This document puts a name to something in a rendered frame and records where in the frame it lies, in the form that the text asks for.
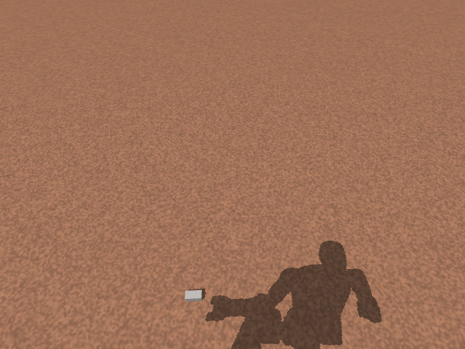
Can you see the small box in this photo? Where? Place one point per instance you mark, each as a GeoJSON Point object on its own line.
{"type": "Point", "coordinates": [193, 295]}

